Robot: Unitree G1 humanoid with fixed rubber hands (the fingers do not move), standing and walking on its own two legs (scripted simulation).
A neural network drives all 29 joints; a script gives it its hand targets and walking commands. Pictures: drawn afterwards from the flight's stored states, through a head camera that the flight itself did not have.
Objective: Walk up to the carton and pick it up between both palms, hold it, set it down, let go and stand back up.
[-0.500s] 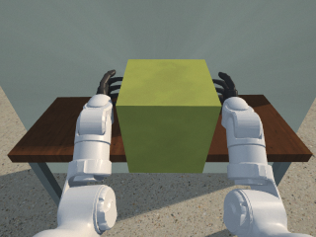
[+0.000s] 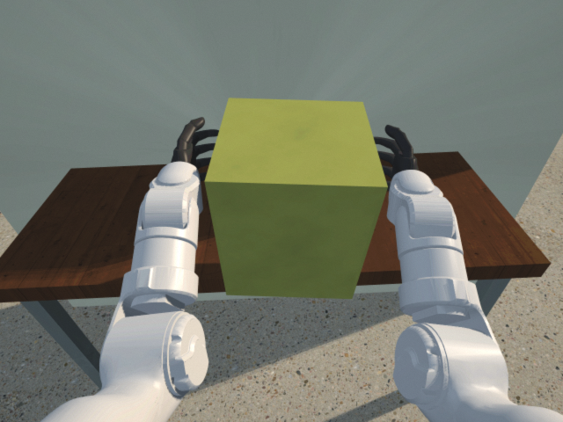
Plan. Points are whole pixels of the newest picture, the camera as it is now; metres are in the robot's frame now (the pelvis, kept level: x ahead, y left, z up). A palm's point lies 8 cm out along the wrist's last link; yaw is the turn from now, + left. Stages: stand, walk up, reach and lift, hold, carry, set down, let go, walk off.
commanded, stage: hold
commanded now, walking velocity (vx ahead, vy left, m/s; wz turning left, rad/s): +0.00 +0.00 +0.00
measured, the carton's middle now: (292, 201) +0.43 +0.00 +0.13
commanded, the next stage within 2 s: none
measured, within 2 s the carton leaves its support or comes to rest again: neither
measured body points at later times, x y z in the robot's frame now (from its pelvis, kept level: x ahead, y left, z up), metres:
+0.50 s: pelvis +0.09 +0.01 +0.01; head +0.10 +0.00 +0.46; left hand +0.47 +0.15 +0.17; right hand +0.46 -0.15 +0.16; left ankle +0.04 +0.12 -0.75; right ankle +0.07 -0.11 -0.75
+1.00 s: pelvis +0.01 -0.01 +0.00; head -0.01 -0.03 +0.45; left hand +0.38 +0.12 +0.20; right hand +0.38 -0.18 +0.19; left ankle +0.04 +0.12 -0.75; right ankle +0.07 -0.11 -0.75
